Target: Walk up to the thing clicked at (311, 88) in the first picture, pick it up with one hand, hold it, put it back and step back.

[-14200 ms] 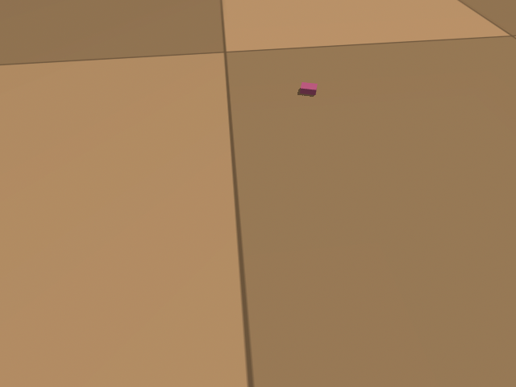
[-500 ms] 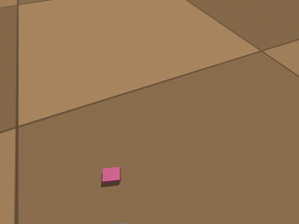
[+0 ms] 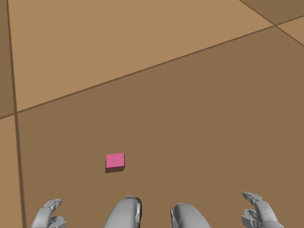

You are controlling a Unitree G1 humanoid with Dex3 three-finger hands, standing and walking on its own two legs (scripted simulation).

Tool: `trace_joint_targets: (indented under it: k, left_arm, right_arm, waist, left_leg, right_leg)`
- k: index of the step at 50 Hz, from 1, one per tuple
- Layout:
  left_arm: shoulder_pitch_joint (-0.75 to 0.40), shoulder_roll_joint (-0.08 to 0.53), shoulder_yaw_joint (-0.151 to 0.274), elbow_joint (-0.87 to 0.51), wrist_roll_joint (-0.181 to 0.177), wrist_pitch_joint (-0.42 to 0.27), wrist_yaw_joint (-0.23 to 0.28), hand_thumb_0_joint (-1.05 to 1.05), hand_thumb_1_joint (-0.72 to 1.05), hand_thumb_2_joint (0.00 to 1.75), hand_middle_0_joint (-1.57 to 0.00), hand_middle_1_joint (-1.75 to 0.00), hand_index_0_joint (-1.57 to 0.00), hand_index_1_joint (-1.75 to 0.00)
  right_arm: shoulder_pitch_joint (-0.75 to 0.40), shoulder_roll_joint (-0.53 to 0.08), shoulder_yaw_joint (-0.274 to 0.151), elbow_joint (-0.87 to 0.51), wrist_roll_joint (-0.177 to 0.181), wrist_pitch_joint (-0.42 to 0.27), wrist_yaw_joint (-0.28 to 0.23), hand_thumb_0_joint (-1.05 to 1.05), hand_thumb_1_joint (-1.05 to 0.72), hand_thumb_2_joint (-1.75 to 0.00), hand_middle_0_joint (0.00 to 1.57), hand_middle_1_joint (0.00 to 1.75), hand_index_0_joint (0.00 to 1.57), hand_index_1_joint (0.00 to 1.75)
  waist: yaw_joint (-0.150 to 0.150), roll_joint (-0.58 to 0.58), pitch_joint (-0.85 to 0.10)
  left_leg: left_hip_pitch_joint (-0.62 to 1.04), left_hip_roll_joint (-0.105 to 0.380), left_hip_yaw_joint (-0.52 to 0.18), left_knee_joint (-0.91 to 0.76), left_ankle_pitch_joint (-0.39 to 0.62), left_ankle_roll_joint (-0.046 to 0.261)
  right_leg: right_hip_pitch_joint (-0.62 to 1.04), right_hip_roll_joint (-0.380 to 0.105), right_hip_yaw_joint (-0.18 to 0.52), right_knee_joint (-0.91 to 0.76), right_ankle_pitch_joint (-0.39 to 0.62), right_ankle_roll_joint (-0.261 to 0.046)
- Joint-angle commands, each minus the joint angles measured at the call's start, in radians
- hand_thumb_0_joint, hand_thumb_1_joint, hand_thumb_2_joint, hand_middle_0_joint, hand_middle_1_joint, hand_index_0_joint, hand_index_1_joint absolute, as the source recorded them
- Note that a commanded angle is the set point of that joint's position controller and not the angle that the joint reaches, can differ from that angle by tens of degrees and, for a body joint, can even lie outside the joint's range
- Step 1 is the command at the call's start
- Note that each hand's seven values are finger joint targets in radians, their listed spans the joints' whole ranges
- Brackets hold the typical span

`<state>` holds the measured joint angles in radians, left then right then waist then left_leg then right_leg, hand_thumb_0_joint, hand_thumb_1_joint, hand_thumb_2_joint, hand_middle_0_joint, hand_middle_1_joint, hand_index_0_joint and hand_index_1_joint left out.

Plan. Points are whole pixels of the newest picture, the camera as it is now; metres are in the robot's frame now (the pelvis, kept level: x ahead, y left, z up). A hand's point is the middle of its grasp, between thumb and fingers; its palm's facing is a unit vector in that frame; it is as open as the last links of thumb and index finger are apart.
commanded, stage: walk up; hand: left
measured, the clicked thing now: (115, 161) +0.49 +0.27 -0.72
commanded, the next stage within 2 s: none
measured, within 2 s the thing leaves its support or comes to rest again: neither
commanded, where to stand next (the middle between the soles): +0.12 +0.02 m, yaw +2 degrees
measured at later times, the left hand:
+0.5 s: hand out of the picture -0.02 +0.29 -0.12, palm faces +0.06 -0.91 -0.41, open 7.4 cm
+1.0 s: hand out of the picture +0.04 +0.28 -0.13, palm faces +0.05 -0.92 -0.39, open 7.4 cm
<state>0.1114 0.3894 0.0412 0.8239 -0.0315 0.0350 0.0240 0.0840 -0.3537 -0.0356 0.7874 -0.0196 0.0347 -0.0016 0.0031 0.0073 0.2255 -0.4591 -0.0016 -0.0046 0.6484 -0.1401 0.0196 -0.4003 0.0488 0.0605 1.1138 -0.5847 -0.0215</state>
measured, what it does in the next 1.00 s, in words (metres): steps on the spot: right foot, then left foot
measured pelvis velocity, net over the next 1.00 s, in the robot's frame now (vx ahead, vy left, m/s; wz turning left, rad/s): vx -0.03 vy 0.01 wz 0.06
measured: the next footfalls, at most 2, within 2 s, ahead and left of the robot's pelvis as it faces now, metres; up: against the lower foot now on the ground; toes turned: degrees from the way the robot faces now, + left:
right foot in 0.08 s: +0.00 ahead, -0.11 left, +0.00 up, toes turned +0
left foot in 0.42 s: +0.01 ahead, +0.13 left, +0.00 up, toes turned +4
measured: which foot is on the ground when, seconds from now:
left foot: down 0.00-0.10, up 0.12-0.40, down 0.42-1.00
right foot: up 0.00-0.06, down 0.08-0.46, up 0.48-0.70, down 0.72-1.00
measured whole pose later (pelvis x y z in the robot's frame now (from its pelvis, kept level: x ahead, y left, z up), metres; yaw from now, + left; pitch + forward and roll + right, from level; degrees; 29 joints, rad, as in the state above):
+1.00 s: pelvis -0.03 +0.01 +0.01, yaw +4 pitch -3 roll +1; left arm 0.16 0.37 0.02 0.96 0.01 -0.02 0.00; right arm 0.20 -0.39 -0.05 0.98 -0.03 0.01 0.02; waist 0.01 0.02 0.09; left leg -0.28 -0.01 0.01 0.67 -0.34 0.01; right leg -0.39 -0.05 0.02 0.68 -0.28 0.01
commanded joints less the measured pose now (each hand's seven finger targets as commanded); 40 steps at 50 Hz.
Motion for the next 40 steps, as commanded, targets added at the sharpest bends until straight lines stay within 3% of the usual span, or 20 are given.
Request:
trace_joint_targets:
  k: [1, 3, 4, 5, 6, 8, 9, 15, 17, 20, 21, 22, 23, 24, 28, 34, 35, 37, 38, 40]
  left_arm:
    - [0.219, 0.175, 0.075, -0.002, 0.03, -0.017, 0.002, 0.0, 0.9, 0.9, -0.2, -0.3, -0.2, -0.3]
    - [0.29, 0.178, 0.086, 0.037, 0.048, -0.029, 0.001, 0.0, 0.9, 0.9, -0.2, -0.3, -0.2, -0.3]
    - [0.261, 0.221, 0.099, 0.019, 0.07, -0.041, 0.002, 0.0, 0.9, 0.9, -0.2, -0.3, -0.2, -0.3]
    - [0.177, 0.353, 0.133, -0.038, 0.086, -0.048, 0.006, 0.0, 0.9, 0.9, -0.2, -0.3, -0.2, -0.3]
    - [0.112, 0.419, 0.141, -0.066, 0.089, -0.052, 0.011, 0.0, 0.9, 0.9, -0.2, -0.3, -0.2, -0.3]
    - [0.004, 0.277, 0.111, -0.062, 0.068, -0.069, 0.017, 0.0, 0.9, 0.9, -0.2, -0.3, -0.2, -0.3]
    - [-0.009, 0.261, 0.109, -0.064, 0.076, -0.075, 0.014, 0.0, 0.9, 0.9, -0.2, -0.3, -0.2, -0.3]
    - [0.169, 0.249, 0.109, -0.035, 0.084, -0.087, -0.015, 0.0, 0.9, 0.9, -0.2, -0.3, -0.2, -0.3]
    - [0.225, 0.27, 0.11, -0.033, 0.071, -0.08, -0.023, 0.0, 0.9, 0.9, -0.2, -0.3, -0.2, -0.3]
    - [0.182, 0.27, 0.093, -0.052, 0.056, -0.067, -0.036, 0.0, 0.9, 0.9, -0.2, -0.3, -0.2, -0.3]
    - [0.167, 0.227, 0.071, -0.063, 0.052, -0.063, -0.037, 0.0, 0.9, 0.9, -0.2, -0.3, -0.2, -0.3]
    - [0.163, 0.155, 0.049, -0.081, 0.042, -0.066, -0.036, 0.0, 0.9, 0.9, -0.2, -0.3, -0.2, -0.3]
    - [0.112, 0.149, 0.051, -0.091, 0.04, -0.062, -0.033, 0.0, 0.9, 0.9, -0.2, -0.3, -0.2, -0.3]
    - [0.067, 0.241, 0.073, -0.08, 0.052, -0.065, -0.02, 0.0, 0.9, 0.9, -0.2, -0.3, -0.2, -0.3]
    - [0.188, 0.223, 0.063, -0.015, 0.038, -0.074, -0.039, 0.0, 0.9, 0.9, -0.2, -0.3, -0.2, -0.3]
    - [0.235, 0.182, 0.061, 0.059, 0.045, -0.092, -0.021, 0.0, 0.9, 0.9, -0.2, -0.3, -0.2, -0.3]
    - [0.225, 0.2, 0.065, 0.06, 0.048, -0.099, -0.014, 0.0, 0.9, 0.9, -0.2, -0.3, -0.2, -0.3]
    - [0.154, 0.31, 0.074, 0.03, 0.06, -0.117, -0.003, 0.0, 0.9, 0.9, -0.2, -0.3, -0.2, -0.3]
    - [0.097, 0.343, 0.077, 0.028, 0.057, -0.111, -0.002, 0.0, 0.9, 0.9, -0.2, -0.3, -0.2, -0.3]
    - [0.072, 0.289, 0.062, 0.035, 0.056, -0.109, 0.002, 0.0, 0.9, 0.9, -0.2, -0.3, -0.2, -0.3]
  right_arm:
    - [0.048, -0.284, -0.094, -0.087, -0.02, 0.001, -0.006, 0.0, -0.9, -0.9, 0.2, 0.3, 0.2, 0.3]
    - [0.027, -0.268, -0.092, -0.088, -0.013, 0.015, -0.002, 0.0, -0.9, -0.9, 0.2, 0.3, 0.2, 0.3]
    - [0.069, -0.215, -0.076, -0.081, -0.002, 0.022, -0.002, 0.0, -0.9, -0.9, 0.2, 0.3, 0.2, 0.3]
    - [0.038, -0.169, -0.068, -0.106, -0.002, 0.015, -0.002, 0.0, -0.9, -0.9, 0.2, 0.3, 0.2, 0.3]
    - [-0.045, -0.26, -0.095, -0.098, -0.01, 0.017, -0.021, 0.0, -0.9, -0.9, 0.2, 0.3, 0.2, 0.3]
    - [0.061, -0.234, -0.095, -0.037, 0.004, 0.007, -0.009, 0.0, -0.9, -0.9, 0.2, 0.3, 0.2, 0.3]
    - [0.103, -0.227, -0.09, -0.021, 0.016, -0.003, -0.008, 0.0, -0.9, -0.9, 0.2, 0.3, 0.2, 0.3]
    - [0.044, -0.236, -0.068, 0.003, -0.008, -0.048, 0.016, 0.0, -0.9, -0.9, 0.2, 0.3, 0.2, 0.3]
    - [0.034, -0.235, -0.064, 0.003, -0.008, -0.062, 0.019, 0.0, -0.9, -0.9, 0.2, 0.3, 0.2, 0.3]
    - [0.161, -0.204, -0.059, 0.047, 0.001, -0.091, 0.013, 0.0, -0.9, -0.9, 0.2, 0.3, 0.2, 0.3]
    - [0.235, -0.214, -0.071, 0.07, -0.001, -0.102, 0.006, 0.0, -0.9, -0.9, 0.2, 0.3, 0.2, 0.3]
    - [0.3, -0.276, -0.091, 0.076, -0.015, -0.109, -0.001, 0.0, -0.9, -0.9, 0.2, 0.3, 0.2, 0.3]
    - [0.312, -0.396, -0.114, 0.064, -0.02, -0.109, 0.001, 0.0, -0.9, -0.9, 0.2, 0.3, 0.2, 0.3]
    - [0.31, -0.404, -0.123, 0.061, -0.001, -0.105, 0.004, 0.0, -0.9, -0.9, 0.2, 0.3, 0.2, 0.3]
    - [0.193, -0.305, -0.081, 0.021, 0.007, -0.107, -0.002, 0.0, -0.9, -0.9, 0.2, 0.3, 0.2, 0.3]
    - [0.067, -0.256, -0.05, -0.005, 0.011, -0.059, 0.007, 0.0, -0.9, -0.9, 0.2, 0.3, 0.2, 0.3]
    - [0.091, -0.206, -0.033, 0.0, 0.018, -0.049, 0.006, 0.0, -0.9, -0.9, 0.2, 0.3, 0.2, 0.3]
    - [0.159, -0.15, -0.017, 0.011, 0.022, -0.031, 0.003, 0.0, -0.9, -0.9, 0.2, 0.3, 0.2, 0.3]
    - [0.149, -0.224, -0.046, 0.04, 0.017, -0.021, -0.005, 0.0, -0.9, -0.9, 0.2, 0.3, 0.2, 0.3]
    - [0.141, -0.229, -0.054, 0.065, 0.021, -0.02, 0.0, 0.0, -0.9, -0.9, 0.2, 0.3, 0.2, 0.3]
  waist:
    - [0.003, 0.182, -0.33]
    - [0.041, 0.128, -0.326]
    - [0.024, -0.019, -0.266]
    - [0.047, -0.269, -0.176]
    - [0.08, -0.222, -0.125]
    - [-0.02, -0.024, -0.076]
    - [-0.03, -0.068, -0.124]
    - [0.094, -0.2, -0.159]
    - [0.104, -0.214, -0.139]
    - [0.018, -0.169, -0.204]
    - [-0.025, -0.108, -0.252]
    - [-0.059, 0.077, -0.305]
    - [-0.072, 0.205, -0.241]
    - [-0.083, 0.098, -0.158]
    - [-0.006, 0.139, -0.114]
    - [0.042, 0.145, -0.182]
    - [0.042, 0.073, -0.193]
    - [0.005, -0.155, -0.211]
    - [0.009, -0.124, -0.188]
    - [-0.002, -0.102, -0.185]
  left_leg:
    - [0.178, 0.234, -0.275, -0.192, -0.04, 0.202]
    - [0.051, 0.192, -0.236, -0.114, -0.163, 0.134]
    - [-0.109, 0.109, -0.181, 0.018, -0.301, 0.074]
    - [-0.278, -0.095, -0.08, 0.275, -0.424, -0.009]
    - [-0.155, -0.061, -0.234, 0.467, -0.455, -0.023]
    - [-0.163, -0.102, -0.256, 0.563, -0.301, -0.014]
    - [-0.128, -0.096, -0.212, 0.55, -0.258, -0.017]
    - [-0.098, -0.027, -0.054, 0.132, -0.334, -0.037]
    - [-0.077, -0.035, 0.001, 0.058, -0.378, -0.028]
    - [0.201, -0.048, 0.058, -0.206, -0.204, 0.005]
    - [0.376, -0.035, 0.013, -0.288, -0.134, 0.025]
    - [0.539, 0.12, -0.254, -0.359, -0.238, 0.073]
    - [0.523, 0.362, -0.619, -0.393, -0.33, 0.209]
    - [0.391, 0.424, -0.633, -0.388, -0.268, 0.301]
    - [0.27, 0.234, -0.243, -0.332, -0.06, 0.198]
    - [0.026, 0.161, -0.104, -0.12, -0.025, 0.132]
    - [-0.002, 0.124, -0.08, -0.044, -0.079, 0.091]
    - [-0.025, -0.002, -0.046, 0.191, -0.386, 0.008]
    - [0.083, 0.02, -0.079, 0.29, -0.469, 0.006]
    - [0.071, 0.038, -0.109, 0.262, -0.425, 0.014]
  right_leg:
    - [0.109, -0.032, -0.071, -0.289, 0.029, 0.005]
    - [0.254, -0.026, -0.068, -0.546, 0.169, -0.021]
    - [0.278, -0.104, 0.117, -0.666, 0.058, -0.048]
    - [0.121, -0.429, 0.581, -0.845, -0.098, -0.17]
    - [-0.097, -0.555, 0.677, -0.89, -0.033, -0.296]
    - [-0.008, -0.362, 0.324, -0.743, 0.347, -0.181]
    - [0.039, -0.309, 0.236, -0.73, 0.368, -0.153]
    - [0.334, -0.276, 0.201, -0.739, 0.087, -0.162]
    - [0.351, -0.291, 0.212, -0.727, 0.208, -0.175]
    - [0.248, -0.269, 0.102, -0.601, 0.476, -0.147]
    - [0.16, -0.226, 0.039, -0.467, 0.525, -0.105]
    - [-0.019, -0.14, -0.033, -0.237, 0.422, -0.047]
    - [-0.273, -0.02, -0.084, -0.144, 0.01, -0.008]
    - [-0.244, -0.082, 0.043, -0.065, -0.025, -0.015]
    - [-0.112, -0.112, -0.005, -0.193, 0.145, -0.009]
    - [0.291, -0.042, -0.107, -0.554, 0.379, 0.008]
    - [0.335, -0.052, -0.063, -0.624, 0.397, 0.004]
    - [0.216, -0.41, 0.459, -0.848, 0.255, -0.135]
    - [0.066, -0.456, 0.492, -0.832, 0.22, -0.23]
    - [0.087, -0.37, 0.359, -0.782, 0.266, -0.192]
